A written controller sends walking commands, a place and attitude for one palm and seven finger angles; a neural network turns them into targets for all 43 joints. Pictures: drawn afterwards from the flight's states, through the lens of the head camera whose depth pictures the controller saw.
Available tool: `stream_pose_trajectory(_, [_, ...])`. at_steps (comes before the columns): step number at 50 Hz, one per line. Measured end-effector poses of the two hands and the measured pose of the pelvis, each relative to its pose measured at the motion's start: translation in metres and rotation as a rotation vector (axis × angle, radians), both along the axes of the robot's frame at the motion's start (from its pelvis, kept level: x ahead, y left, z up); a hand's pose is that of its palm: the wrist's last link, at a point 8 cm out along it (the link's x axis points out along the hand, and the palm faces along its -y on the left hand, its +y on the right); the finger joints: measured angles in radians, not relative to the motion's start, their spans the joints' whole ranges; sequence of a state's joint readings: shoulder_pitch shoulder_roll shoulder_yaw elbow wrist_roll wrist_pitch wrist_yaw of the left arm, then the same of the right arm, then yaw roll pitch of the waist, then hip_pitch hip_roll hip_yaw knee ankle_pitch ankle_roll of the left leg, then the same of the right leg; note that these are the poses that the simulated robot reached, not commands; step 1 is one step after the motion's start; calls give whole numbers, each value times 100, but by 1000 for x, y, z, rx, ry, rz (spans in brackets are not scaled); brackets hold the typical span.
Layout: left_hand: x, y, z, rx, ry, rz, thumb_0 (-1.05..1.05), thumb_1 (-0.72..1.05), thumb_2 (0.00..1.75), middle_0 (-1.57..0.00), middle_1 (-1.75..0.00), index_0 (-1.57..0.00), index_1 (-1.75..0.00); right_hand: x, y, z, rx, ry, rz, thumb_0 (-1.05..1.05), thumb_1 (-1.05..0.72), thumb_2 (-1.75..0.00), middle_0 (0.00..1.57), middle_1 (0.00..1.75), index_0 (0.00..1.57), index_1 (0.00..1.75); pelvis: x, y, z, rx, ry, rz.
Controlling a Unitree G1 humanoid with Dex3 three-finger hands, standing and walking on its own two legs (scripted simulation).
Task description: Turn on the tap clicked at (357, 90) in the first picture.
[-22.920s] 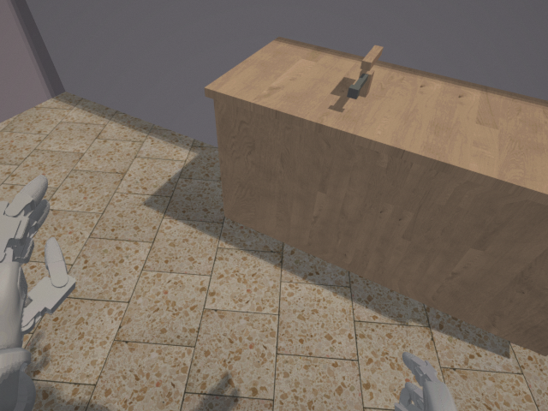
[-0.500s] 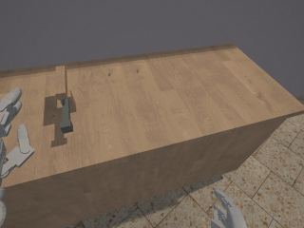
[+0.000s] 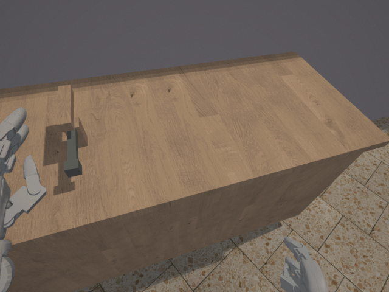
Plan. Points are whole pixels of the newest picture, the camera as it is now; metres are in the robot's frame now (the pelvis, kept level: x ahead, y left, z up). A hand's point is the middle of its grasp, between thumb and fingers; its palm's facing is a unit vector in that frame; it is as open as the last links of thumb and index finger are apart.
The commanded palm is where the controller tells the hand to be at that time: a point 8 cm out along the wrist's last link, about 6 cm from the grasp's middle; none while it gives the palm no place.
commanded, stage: look again from close up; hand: left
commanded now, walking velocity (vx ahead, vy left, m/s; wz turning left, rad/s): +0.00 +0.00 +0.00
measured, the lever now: (73, 168) +0.34 +0.30 +0.03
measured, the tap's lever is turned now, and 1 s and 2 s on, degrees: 0 0 0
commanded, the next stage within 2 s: come to a stop and stand still in 0.06 s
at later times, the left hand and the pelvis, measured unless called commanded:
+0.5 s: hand (52, 212) +0.19 +0.23 +0.15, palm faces +0.28 -0.88 -0.37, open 7.4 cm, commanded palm +0.15 +0.28 +0.17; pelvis -0.02 +0.00 +0.00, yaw -1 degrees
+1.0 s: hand (37, 198) +0.21 +0.25 +0.15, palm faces +0.38 -0.85 -0.36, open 7.4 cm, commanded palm +0.15 +0.28 +0.17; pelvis -0.01 +0.00 +0.00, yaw +0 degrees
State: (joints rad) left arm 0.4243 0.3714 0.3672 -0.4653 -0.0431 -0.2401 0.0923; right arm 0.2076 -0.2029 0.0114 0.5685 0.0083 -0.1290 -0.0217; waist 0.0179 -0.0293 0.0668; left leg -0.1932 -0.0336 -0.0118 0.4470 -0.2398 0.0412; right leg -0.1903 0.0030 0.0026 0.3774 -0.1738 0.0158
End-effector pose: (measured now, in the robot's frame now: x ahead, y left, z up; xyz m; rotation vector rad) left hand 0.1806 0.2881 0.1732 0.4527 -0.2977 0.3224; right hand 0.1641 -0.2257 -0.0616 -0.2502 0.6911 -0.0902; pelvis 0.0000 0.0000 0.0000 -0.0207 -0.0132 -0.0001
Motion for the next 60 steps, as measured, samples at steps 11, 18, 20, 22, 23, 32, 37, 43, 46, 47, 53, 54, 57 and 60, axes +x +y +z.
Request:
stream_pose_trajectory(11, [1,1,-2,33,35,32,2,89,90,-22,-30,-21,-30,5,3,-4,7,-1,19,1,-90,-90,20,30,20,30,-1,-4,0,-1,-4,4])
stream_pose_trajectory(18, [7,15,24,35,-121,50,2,90,90,-21,-30,-21,-30,-3,8,-1,48,-47,50,1,-90,-89,20,30,20,30,-14,-4,-2,5,-5,-13])
stream_pose_trajectory(20, [0,-4,15,4,-81,-12,2,90,90,-21,-30,-21,-30,-7,7,-1,62,-67,31,1,-90,-89,20,30,20,30,-15,0,-2,7,-9,-19])
stream_pose_trajectory(22, [-9,-18,3,-15,-23,-66,2,90,90,-21,-30,-21,-30,-13,6,-2,66,-70,9,1,-90,-89,20,30,20,30,-16,2,-3,9,-13,-20])
stream_pose_trajectory(23, [-14,-21,-3,-21,5,-81,2,90,90,-21,-30,-21,-30,-16,6,-3,64,-66,-1,1,-90,-89,20,30,20,30,-17,2,-3,10,-15,-18])
stream_pose_trajectory(32, [-39,18,-12,-46,-29,78,2,89,90,-22,-30,-22,-30,-36,2,-2,-13,-4,23,1,-90,-90,20,30,20,30,-28,-4,-3,3,-30,5])
stream_pose_trajectory(37, [-36,6,2,-76,-136,49,2,89,90,-21,-30,-21,-30,-32,6,2,-15,-27,50,2,-90,-90,20,30,20,30,-29,0,-3,1,-33,4])
stream_pose_trajectory(43, [-21,-4,-3,-38,-77,-14,2,89,90,-21,-30,-21,-30,-23,13,3,21,-56,34,1,-90,-89,20,30,20,30,-22,2,-2,3,-21,-1])
stream_pose_trajectory(46, [-14,1,-9,-18,-21,-4,1,89,90,-21,-30,-21,-30,-20,15,2,31,-45,27,1,-90,-89,20,30,20,30,-18,1,-1,2,-14,-2])
stream_pose_trajectory(47, [-13,3,-10,-16,-10,2,2,89,90,-21,-30,-21,-30,-19,15,1,32,-37,27,1,-90,-89,20,30,20,30,-17,0,-1,2,-12,-1])
stream_pose_trajectory(53, [-8,4,-7,-24,-12,12,2,89,90,-21,-30,-21,-30,-11,12,-3,14,4,38,1,-90,-89,20,30,20,30,-8,0,0,-1,-7,3])
stream_pose_trajectory(54, [-7,2,-5,-25,-19,8,2,89,90,-21,-30,-21,-30,-9,12,-3,10,6,38,1,-90,-89,20,30,20,30,-7,0,0,-1,-7,3])
stream_pose_trajectory(57, [-6,0,-1,-22,-32,-2,2,89,90,-21,-30,-21,-30,-2,10,-1,4,2,34,1,-90,-89,20,30,20,30,-4,1,0,-2,-8,4])
stream_pose_trajectory(60, [-4,0,0,-19,-28,-3,2,89,90,-21,-30,-21,-30,5,9,2,3,-13,26,2,-90,-89,20,30,20,30,-2,2,0,-1,-9,3])
